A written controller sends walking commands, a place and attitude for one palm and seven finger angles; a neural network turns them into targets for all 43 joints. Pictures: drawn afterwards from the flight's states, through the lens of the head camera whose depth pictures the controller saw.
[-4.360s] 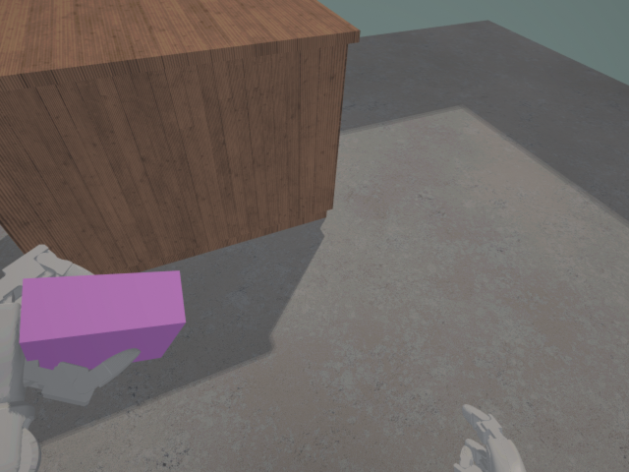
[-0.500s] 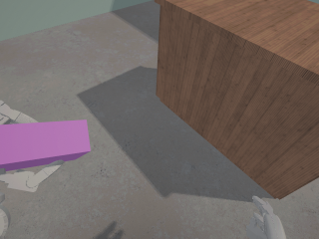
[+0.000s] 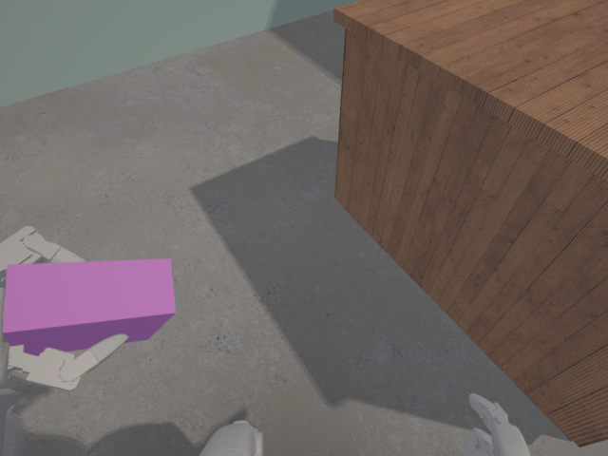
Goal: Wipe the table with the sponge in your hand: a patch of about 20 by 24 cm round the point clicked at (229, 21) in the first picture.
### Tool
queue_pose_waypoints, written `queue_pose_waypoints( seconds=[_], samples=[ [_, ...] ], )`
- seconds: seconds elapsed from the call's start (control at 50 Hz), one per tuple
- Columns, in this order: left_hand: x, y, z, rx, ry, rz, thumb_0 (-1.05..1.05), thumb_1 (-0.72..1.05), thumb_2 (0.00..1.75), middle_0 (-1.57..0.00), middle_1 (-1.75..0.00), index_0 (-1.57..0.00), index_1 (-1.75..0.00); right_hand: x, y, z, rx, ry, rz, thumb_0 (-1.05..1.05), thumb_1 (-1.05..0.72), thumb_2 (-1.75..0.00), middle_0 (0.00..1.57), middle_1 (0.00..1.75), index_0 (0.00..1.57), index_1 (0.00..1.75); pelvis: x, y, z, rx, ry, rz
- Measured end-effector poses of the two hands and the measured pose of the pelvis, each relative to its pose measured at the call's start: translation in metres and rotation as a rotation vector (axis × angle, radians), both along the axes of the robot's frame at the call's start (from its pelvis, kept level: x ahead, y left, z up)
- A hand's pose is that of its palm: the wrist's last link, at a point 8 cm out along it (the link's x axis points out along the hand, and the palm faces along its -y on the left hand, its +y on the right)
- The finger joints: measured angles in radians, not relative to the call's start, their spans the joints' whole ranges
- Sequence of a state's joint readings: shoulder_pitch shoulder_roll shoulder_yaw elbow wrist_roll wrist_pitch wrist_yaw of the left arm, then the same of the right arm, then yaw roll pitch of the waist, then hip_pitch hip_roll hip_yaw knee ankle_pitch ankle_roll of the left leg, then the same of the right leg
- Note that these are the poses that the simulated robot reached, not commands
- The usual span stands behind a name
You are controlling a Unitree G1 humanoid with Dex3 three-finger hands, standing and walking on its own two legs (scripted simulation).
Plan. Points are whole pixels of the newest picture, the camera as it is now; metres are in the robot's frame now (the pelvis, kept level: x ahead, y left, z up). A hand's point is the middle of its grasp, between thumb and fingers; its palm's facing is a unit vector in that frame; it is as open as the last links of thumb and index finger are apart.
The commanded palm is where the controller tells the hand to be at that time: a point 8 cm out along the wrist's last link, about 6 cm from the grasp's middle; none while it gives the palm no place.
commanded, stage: walk to a spot facing it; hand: left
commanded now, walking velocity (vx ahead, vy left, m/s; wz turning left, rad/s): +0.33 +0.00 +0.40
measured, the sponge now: (115, 307) +0.23 +0.20 +0.15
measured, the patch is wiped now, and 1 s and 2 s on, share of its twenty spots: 0.00 0.00 0.00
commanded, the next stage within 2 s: turn to face it in 0.50 s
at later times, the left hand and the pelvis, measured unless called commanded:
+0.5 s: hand (99, 235) +0.30 +0.23 +0.18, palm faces +0.51 -0.70 -0.50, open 9.6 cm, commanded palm +0.24 +0.28 +0.17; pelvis +0.12 -0.02 -0.02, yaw +9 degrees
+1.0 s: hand (129, 184) +0.37 +0.23 +0.17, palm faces +0.49 -0.76 -0.43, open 9.6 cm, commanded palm +0.31 +0.26 +0.17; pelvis +0.17 -0.03 -0.01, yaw +4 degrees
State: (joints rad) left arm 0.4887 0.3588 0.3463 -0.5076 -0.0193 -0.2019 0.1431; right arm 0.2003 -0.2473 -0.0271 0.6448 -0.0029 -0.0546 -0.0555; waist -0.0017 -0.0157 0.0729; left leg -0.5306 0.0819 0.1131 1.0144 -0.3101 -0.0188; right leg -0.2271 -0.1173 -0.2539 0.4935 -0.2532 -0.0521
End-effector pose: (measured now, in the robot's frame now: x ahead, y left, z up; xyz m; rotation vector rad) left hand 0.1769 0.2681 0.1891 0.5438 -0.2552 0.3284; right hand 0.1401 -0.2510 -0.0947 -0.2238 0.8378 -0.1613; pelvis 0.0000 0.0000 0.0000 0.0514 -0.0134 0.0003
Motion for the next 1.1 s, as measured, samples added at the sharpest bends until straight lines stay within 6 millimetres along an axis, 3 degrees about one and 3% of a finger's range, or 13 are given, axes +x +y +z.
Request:
queue_pose_waypoints(
  seconds=[0.08,0.14,0.2,0.28,0.36,0.44,0.5,0.56,0.7,0.8,0.94,1.02,1.1],
  samples=[
    [0.009,0.006,0.006,0.004,-0.029,0.015,0.00,-0.44,0.99,-0.82,-1.33,-0.80,-1.34,0.024,-0.012,0.015,-0.073,-0.011,0.012,0.01,-0.91,-0.90,0.20,0.30,0.20,0.30,0.021,0.002,0.001,0.004,0.009,0.023],
    [0.020,0.018,0.006,-0.005,-0.082,0.039,0.00,-0.44,0.99,-0.82,-1.33,-0.80,-1.34,0.047,-0.009,0.019,-0.109,-0.025,0.025,0.01,-0.91,-0.90,0.20,0.30,0.20,0.29,0.039,0.009,-0.004,-0.001,0.005,0.034],
    [0.035,0.030,0.001,0.000,-0.160,0.049,0.00,-0.44,0.99,-0.82,-1.33,-0.79,-1.34,0.074,0.002,0.012,-0.114,-0.084,0.025,0.01,-0.91,-0.90,0.20,0.30,0.20,0.29,0.055,0.018,-0.021,-0.016,-0.007,0.038],
    [0.061,0.037,-0.005,0.012,-0.147,0.066,0.00,-0.44,0.99,-0.82,-1.33,-0.79,-1.34,0.103,0.035,0.002,0.000,-0.102,0.043,0.01,-0.91,-0.90,0.20,0.30,0.20,0.29,0.069,0.013,-0.022,-0.019,-0.014,0.068],
    [0.068,0.022,0.001,0.020,-0.096,0.068,0.00,-0.44,0.99,-0.82,-1.33,-0.79,-1.34,0.123,0.066,-0.002,0.119,-0.104,0.102,0.01,-0.91,-0.90,0.20,0.30,0.20,0.29,0.088,0.003,-0.015,-0.034,0.000,0.080],
    [0.069,-0.001,0.009,0.075,-0.070,0.084,0.00,-0.44,0.99,-0.82,-1.33,-0.79,-1.34,0.143,0.077,-0.016,0.195,-0.088,0.172,0.01,-0.90,-0.90,0.21,0.30,0.21,0.30,0.110,-0.014,-0.017,-0.039,-0.004,0.106],
    [0.073,-0.009,0.007,0.093,-0.065,0.138,0.00,-0.44,0.99,-0.82,-1.33,-0.79,-1.34,0.161,0.070,-0.033,0.195,-0.041,0.224,0.01,-0.90,-0.90,0.21,0.30,0.21,0.30,0.122,-0.025,-0.023,-0.037,-0.019,0.150],
    [0.079,-0.004,0.002,0.045,-0.043,0.204,0.00,-0.44,0.99,-0.82,-1.33,-0.79,-1.34,0.177,0.053,-0.035,0.144,0.016,0.260,0.01,-0.90,-0.90,0.21,0.30,0.21,0.30,0.133,-0.030,-0.017,-0.014,-0.024,0.178],
    [0.090,0.001,-0.004,-0.007,0.014,0.265,0.00,-0.44,0.99,-0.82,-1.33,-0.79,-1.34,0.222,0.014,-0.003,0.001,-0.005,0.258,0.01,-0.90,-0.90,0.21,0.30,0.21,0.30,0.154,-0.033,-0.002,0.016,0.005,0.217],
    [0.105,0.007,-0.001,0.006,-0.063,0.206,0.00,-0.44,0.99,-0.82,-1.33,-0.79,-1.34,0.253,0.008,0.013,-0.077,-0.103,0.225,0.01,-0.91,-0.90,0.20,0.30,0.20,0.30,0.169,-0.019,-0.014,-0.036,0.005,0.182],
    [0.142,0.013,0.000,0.007,-0.110,0.160,0.00,-0.44,0.99,-0.82,-1.33,-0.79,-1.34,0.259,0.034,0.024,0.038,-0.185,0.210,0.01,-0.91,-0.90,0.20,0.30,0.20,0.29,0.174,-0.025,-0.011,-0.044,-0.005,0.111],
    [0.156,-0.016,-0.001,0.001,-0.059,0.095,0.00,-0.44,0.99,-0.82,-1.33,-0.79,-1.34,0.245,0.036,0.018,0.133,-0.198,0.206,0.01,-0.90,-0.90,0.20,0.30,0.21,0.30,0.175,-0.038,-0.010,-0.052,0.001,0.059],
    [0.168,-0.054,-0.005,0.053,-0.011,0.026,0.00,-0.44,0.99,-0.82,-1.33,-0.79,-1.34,0.225,0.017,-0.005,0.190,-0.169,0.174,0.01,-0.90,-0.90,0.21,0.30,0.21,0.30,0.174,-0.061,-0.020,-0.038,-0.002,0.017]
  ],
)
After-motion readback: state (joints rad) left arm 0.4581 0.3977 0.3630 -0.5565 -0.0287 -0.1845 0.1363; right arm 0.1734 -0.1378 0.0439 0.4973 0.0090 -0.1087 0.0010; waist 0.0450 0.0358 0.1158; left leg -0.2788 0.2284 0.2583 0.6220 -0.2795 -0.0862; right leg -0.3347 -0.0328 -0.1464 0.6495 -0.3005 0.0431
